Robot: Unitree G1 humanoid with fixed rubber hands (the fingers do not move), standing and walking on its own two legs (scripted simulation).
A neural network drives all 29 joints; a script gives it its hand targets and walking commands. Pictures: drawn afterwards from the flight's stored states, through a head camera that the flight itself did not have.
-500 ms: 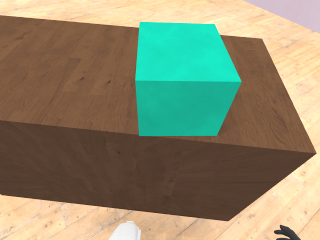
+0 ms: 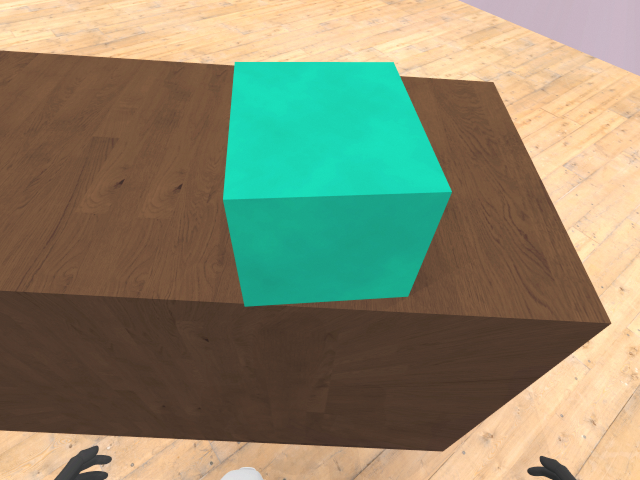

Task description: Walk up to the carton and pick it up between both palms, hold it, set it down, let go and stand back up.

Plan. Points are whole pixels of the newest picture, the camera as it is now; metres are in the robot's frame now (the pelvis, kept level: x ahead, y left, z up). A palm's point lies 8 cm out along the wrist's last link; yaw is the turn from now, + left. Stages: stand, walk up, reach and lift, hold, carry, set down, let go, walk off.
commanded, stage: walk up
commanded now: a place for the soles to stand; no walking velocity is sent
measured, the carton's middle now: (321, 179) +0.46 +0.00 +0.12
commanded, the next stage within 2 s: reach and lift in 1.54 s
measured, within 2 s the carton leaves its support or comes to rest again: neither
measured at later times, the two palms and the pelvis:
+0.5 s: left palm out of the picture +0.10 +0.31 -0.08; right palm out of the picture +0.08 -0.32 -0.08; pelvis -0.01 +0.00 +0.00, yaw +0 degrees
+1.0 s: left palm out of the picture +0.07 +0.32 -0.08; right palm out of the picture +0.04 -0.30 -0.08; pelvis -0.04 +0.00 +0.01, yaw +0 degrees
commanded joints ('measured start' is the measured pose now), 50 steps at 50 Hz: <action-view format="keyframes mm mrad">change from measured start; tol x8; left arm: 1 -25 220 52 -8 -18 -43 20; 50 -93 249 75 106 -22 -62 7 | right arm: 1 -115 -241 -48 -54 31 -27 -5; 50 -131 -247 -71 7 35 10 41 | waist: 1 -16 30 -178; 20 -11 30 -228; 25 -19 -6 -203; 26 -20 94 -69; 29 -25 100 -188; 50 -37 105 -65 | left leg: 1 180 76 -66 -159 260 60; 6 165 75 -49 -152 301 64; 14 184 86 -76 -227 145 70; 20 220 84 -58 -167 273 87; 25 186 80 -64 -237 86 73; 26 149 95 -81 -192 243 85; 28 228 108 -79 -193 297 88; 37 136 95 -123 -301 -103 97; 50 149 91 -98 -323 -110 79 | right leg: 1 33 -159 174 -262 417 -82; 7 66 -146 160 -219 452 -56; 15 20 -112 132 -274 179 -77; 19 78 -128 141 -280 348 -56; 25 34 -129 166 -340 128 -71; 26 -76 -164 229 -313 224 -75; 29 -11 -134 181 -284 259 -73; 37 -88 -118 191 -362 -104 -66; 50 -98 -96 190 -395 -78 -64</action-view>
